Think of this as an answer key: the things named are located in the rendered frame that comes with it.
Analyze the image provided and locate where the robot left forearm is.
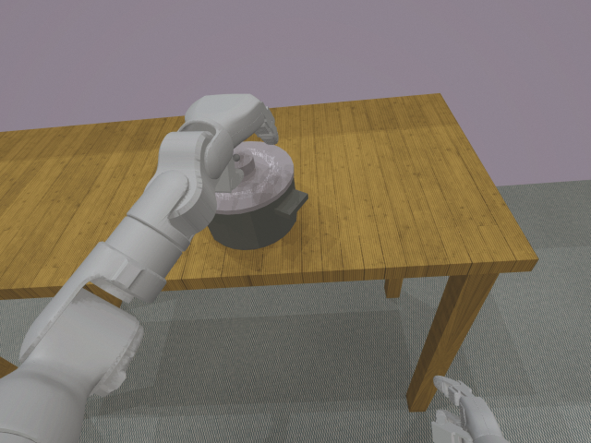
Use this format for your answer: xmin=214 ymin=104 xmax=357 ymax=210
xmin=18 ymin=117 xmax=234 ymax=363

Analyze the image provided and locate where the knob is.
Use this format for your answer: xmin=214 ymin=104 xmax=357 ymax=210
xmin=233 ymin=148 xmax=255 ymax=177

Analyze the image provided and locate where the table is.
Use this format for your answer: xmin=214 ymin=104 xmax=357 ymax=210
xmin=0 ymin=93 xmax=538 ymax=413

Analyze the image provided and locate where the robot right hand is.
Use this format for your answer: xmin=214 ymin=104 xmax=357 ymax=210
xmin=431 ymin=376 xmax=504 ymax=443

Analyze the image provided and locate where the lid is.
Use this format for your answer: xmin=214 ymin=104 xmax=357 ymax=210
xmin=215 ymin=141 xmax=294 ymax=215

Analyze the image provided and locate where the pot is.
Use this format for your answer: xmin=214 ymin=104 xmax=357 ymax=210
xmin=208 ymin=178 xmax=308 ymax=250

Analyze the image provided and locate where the left robot upper arm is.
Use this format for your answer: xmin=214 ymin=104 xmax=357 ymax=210
xmin=0 ymin=288 xmax=144 ymax=443

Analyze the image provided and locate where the robot left hand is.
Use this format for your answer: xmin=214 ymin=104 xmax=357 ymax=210
xmin=185 ymin=94 xmax=279 ymax=193

